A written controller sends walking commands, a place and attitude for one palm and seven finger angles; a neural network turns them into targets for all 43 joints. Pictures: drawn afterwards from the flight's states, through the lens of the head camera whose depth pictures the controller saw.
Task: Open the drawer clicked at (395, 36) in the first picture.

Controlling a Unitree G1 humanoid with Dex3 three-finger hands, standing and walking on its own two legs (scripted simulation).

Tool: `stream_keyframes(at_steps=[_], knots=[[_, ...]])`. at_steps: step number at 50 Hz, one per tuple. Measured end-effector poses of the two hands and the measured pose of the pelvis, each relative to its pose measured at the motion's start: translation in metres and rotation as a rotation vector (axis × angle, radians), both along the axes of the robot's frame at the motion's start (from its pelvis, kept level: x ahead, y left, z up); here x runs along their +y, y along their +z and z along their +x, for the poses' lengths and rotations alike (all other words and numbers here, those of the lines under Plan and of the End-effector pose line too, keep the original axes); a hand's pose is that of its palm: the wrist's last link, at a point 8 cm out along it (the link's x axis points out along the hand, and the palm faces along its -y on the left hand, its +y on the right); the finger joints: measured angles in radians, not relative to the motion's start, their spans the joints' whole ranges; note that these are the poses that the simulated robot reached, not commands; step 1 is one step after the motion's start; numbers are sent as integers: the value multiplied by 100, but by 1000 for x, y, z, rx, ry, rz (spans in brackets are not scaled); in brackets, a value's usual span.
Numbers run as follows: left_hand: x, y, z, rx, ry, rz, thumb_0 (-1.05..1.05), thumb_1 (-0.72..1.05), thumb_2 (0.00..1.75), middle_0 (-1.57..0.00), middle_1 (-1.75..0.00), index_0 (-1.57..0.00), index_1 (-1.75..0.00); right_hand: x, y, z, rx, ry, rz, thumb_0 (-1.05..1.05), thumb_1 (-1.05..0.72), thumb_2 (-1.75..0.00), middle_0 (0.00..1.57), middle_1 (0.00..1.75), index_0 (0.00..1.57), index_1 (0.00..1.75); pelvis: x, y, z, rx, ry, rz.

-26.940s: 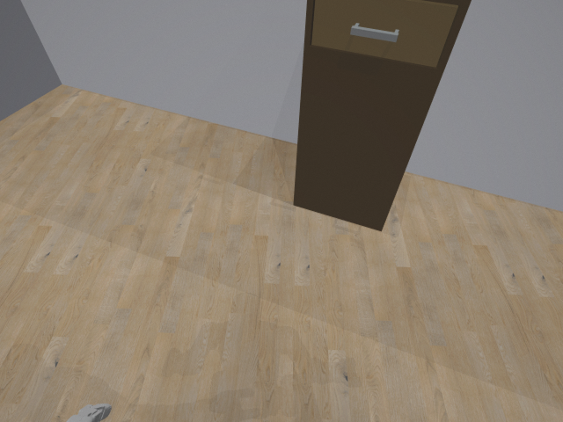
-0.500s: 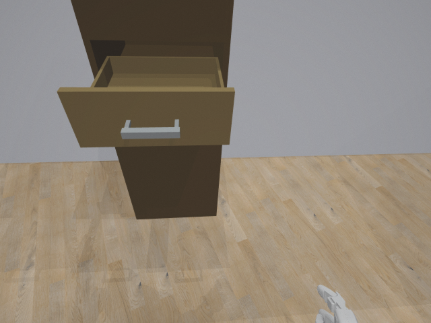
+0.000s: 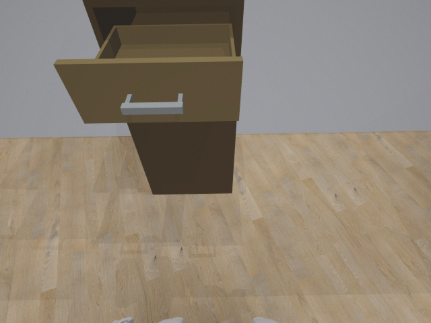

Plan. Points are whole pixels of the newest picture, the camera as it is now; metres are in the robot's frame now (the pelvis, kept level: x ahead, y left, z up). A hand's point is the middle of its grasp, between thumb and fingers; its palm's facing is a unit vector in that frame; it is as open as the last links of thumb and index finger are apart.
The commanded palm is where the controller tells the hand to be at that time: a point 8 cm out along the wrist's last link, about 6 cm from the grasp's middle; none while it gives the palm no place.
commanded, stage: let the arm hang, fingers relaxed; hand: left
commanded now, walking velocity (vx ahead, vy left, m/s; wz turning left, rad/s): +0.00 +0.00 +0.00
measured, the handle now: (153, 103) +0.54 +0.14 +0.12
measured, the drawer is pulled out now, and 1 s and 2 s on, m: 0.29 0.29 0.29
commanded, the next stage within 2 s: look to check the result in 0.80 s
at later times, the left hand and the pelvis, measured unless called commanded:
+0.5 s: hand out of the picture +0.02 +0.17 -0.13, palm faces +0.05 -0.97 -0.24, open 7.3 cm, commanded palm none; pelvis +0.02 -0.01 +0.03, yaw +2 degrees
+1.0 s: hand out of the picture +0.05 +0.16 -0.14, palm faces +0.04 -0.97 -0.23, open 7.3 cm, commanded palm none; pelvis +0.03 -0.02 +0.04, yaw +1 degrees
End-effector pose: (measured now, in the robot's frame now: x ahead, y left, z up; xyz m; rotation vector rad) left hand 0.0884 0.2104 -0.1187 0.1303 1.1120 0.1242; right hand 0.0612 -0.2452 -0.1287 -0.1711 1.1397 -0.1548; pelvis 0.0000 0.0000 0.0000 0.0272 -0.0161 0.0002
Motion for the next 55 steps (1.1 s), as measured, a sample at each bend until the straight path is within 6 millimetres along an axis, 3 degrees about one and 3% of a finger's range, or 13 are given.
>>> stream_keyframes(at_steps=[7, 14, 21, 28, 36, 55], knots=[[30, -3, -67, 216, 88, 56, -6, 101, 90, -21, -30, -21, -30, 2, 5, -54, 261, -5, -21, 1, -90, -90, 19, 30, 20, 30, -1, 13, 5, -4, 46, -54], [37, 14, -94, 344, 97, 81, -2, 94, 90, -21, -30, -20, -29, 25, 12, -70, 333, -12, 43, 1, -90, -90, 19, 30, 20, 30, -2, 30, 12, 4, 36, -32], [24, 19, -85, 340, 86, 82, 0, 92, 90, -20, -30, -20, -29, 35, 6, -51, 292, -16, 96, 1, -90, -90, 20, 30, 20, 30, -5, 34, 17, -5, 29, -24], [3, 17, -58, 275, 66, 56, 0, 92, 90, -20, -30, -20, -29, 24, 4, -39, 263, -24, 83, 1, -92, -90, 20, 30, 20, 30, -10, 34, 20, -17, 24, -21], [0, 16, -42, 240, 56, 57, 1, 93, 90, -21, -30, -21, -30, 12, 8, -38, 259, -38, 67, 1, -91, -90, 19, 30, 20, 30, -18, 34, 24, -20, 21, -23], [-7, 14, -45, 273, 60, 50, 0, 91, 90, -21, -30, -20, -29, 7, 9, -48, 305, -54, 64, 0, -90, -90, 19, 30, 20, 30, -24, 35, 28, -19, 17, -25]])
